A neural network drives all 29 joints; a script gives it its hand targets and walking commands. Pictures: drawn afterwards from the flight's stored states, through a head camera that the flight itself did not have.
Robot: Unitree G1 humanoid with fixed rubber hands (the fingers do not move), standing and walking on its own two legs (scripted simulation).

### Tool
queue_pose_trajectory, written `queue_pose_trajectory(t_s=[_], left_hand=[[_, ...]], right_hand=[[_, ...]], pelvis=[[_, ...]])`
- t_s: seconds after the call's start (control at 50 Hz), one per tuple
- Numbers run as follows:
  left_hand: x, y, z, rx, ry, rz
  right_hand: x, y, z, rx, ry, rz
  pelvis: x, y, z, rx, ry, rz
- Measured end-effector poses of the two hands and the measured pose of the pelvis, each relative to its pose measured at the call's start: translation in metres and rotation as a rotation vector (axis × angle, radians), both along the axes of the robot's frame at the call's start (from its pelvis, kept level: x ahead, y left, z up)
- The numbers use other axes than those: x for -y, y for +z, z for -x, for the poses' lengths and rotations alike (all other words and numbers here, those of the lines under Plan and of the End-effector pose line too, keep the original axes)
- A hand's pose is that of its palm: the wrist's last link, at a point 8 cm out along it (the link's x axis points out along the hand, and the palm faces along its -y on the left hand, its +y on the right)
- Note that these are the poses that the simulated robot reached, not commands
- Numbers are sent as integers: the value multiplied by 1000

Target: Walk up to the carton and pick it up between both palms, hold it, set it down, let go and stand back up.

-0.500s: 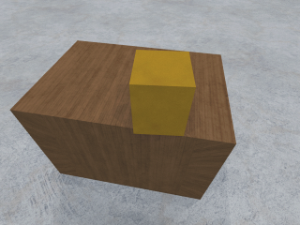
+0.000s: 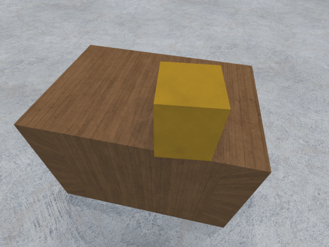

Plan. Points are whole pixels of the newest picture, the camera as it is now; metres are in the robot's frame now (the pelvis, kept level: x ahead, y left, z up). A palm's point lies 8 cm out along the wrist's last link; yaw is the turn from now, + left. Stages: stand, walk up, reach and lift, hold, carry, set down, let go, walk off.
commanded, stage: walk up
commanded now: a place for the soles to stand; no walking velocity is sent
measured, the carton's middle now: (186, 112) +0.54 -0.03 +0.00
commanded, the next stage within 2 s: none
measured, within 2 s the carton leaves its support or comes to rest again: neither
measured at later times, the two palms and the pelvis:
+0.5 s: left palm (80, 238) +0.18 +0.26 -0.16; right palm out of the picture +0.05 -0.20 -0.13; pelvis +0.12 +0.02 -0.01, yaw -1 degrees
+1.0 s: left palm (106, 226) +0.21 +0.19 -0.13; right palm out of the picture +0.16 -0.34 -0.13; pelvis +0.13 -0.07 +0.00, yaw -3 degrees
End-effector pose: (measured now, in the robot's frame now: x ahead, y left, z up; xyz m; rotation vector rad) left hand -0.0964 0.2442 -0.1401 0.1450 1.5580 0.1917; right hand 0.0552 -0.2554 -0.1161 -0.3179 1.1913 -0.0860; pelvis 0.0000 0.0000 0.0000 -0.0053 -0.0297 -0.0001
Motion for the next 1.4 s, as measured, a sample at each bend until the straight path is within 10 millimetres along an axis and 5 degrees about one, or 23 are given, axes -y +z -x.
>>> queue_pose_trajectory(t_s=[0.1, 0.22, 0.4, 0.5, 0.64, 0.78, 0.88, 0.98, 1.1, 1.26, 1.4], left_hand=[[-32, -24, -38, -1, -51, 25], [-55, -20, -135, 120, -146, 36], [-46, -17, -232, 181, -164, 23], [-15, -21, -280, 220, -188, 22], [25, -9, -346, 359, -217, -20], [43, 14, -338, 361, -157, -76], [53, 18, -318, 334, -132, -90], [57, 15, -304, 307, -120, -87], [56, 0, -313, 329, -209, -110], [86, -3, -266, 294, -264, -98], [127, 8, -221, 313, -255, -84]], right_hand=[[-27, -13, -15, 29, -60, 33], [-56, -2, 18, -100, -177, 30], [-72, 1, 24, -256, -204, -14], [-55, -12, 4, -272, -209, -21], [5, -37, -36, -254, -186, -2], [44, -29, -110, -95, -138, -5], [61, -27, -133, -37, -126, -10], [76, -21, -118, -58, -141, 24], [112, -27, -60, -97, -258, 113], [132, -26, -105, 90, -195, 33], [154, -31, -79, 41, -206, -15]], pelvis=[[-27, -19, -28, 8, -12, 20], [-40, -5, -61, 1, -22, 51], [-36, 0, -104, -17, -20, 53], [-20, -8, -118, -32, -10, 26], [16, -19, -132, -31, -6, -5], [48, -6, -136, -9, -21, -46], [61, -4, -134, 6, -29, -39], [72, -2, -130, 9, -38, -27], [81, -20, -113, 14, -68, -23], [110, -24, -79, -18, -132, 5], [125, -18, -58, -10, -141, -13]])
